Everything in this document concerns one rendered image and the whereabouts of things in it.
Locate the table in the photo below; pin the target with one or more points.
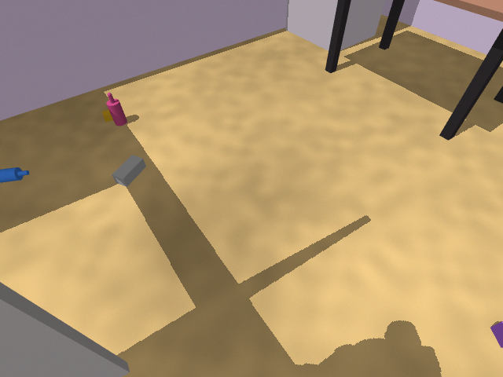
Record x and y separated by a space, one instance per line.
489 8

